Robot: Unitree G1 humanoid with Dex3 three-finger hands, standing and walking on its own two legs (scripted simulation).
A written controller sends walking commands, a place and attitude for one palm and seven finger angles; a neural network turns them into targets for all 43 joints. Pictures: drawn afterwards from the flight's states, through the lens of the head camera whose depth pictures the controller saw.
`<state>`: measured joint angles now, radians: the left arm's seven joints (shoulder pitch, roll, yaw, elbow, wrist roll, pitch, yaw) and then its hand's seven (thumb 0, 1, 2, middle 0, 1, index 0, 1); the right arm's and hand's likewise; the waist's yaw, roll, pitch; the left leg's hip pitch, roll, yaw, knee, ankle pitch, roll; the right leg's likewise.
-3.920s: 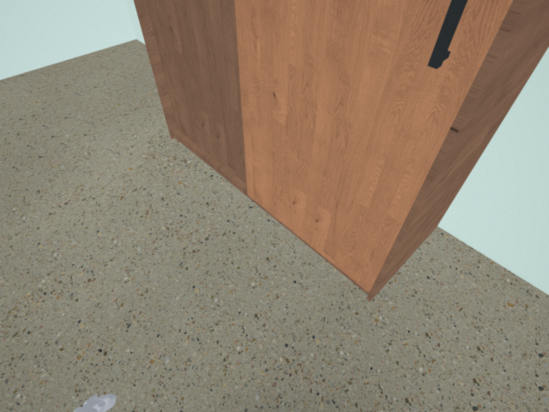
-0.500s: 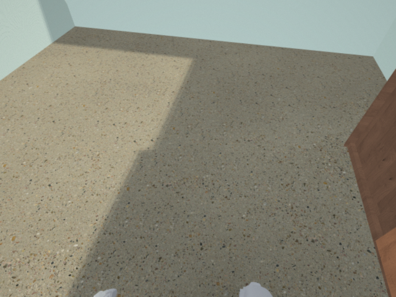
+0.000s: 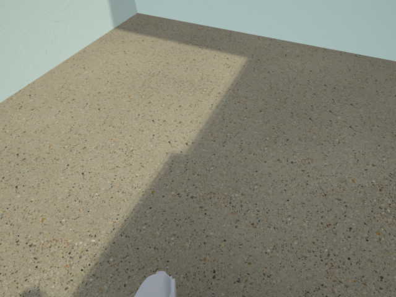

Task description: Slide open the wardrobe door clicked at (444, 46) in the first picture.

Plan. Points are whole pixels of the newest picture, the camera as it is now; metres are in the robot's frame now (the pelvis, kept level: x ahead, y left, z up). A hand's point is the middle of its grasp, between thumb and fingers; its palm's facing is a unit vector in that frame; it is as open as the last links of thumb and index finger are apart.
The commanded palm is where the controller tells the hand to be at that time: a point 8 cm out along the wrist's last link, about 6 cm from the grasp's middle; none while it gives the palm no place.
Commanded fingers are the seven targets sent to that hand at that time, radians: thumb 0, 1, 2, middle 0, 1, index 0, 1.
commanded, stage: turn to face it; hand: right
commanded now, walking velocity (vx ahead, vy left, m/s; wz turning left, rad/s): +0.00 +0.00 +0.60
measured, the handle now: out of the picture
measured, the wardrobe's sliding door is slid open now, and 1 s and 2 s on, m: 0.00 0.00 0.00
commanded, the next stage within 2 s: none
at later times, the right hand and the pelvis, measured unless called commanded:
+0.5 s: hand (275, 295) +0.17 -0.16 -0.18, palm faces +0.13 +0.98 -0.13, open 7.4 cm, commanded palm none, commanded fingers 0.00 -0.90 -0.90 0.20 0.30 0.20 0.30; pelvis +0.06 +0.01 -0.02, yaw -7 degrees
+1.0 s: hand out of the picture +0.09 -0.20 -0.15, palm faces +0.40 +0.87 -0.28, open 7.4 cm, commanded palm none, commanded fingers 0.00 -0.90 -0.90 0.20 0.30 0.20 0.30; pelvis +0.06 +0.04 -0.01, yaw -23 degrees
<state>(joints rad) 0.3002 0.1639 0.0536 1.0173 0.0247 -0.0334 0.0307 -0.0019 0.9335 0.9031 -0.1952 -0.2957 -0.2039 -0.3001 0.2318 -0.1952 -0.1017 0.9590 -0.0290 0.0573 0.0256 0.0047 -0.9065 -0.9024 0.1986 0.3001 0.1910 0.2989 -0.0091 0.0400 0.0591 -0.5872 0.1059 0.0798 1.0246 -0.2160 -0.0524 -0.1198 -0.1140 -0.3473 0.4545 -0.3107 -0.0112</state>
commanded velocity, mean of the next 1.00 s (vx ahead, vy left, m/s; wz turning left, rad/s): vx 0.00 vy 0.00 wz -0.59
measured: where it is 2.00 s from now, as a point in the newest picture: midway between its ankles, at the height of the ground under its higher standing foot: outside the picture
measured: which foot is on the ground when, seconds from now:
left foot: up 0.00-0.10, down 0.12-0.52, up 0.54-1.00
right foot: down 0.00-0.14, up 0.16-0.50, down 0.52-1.00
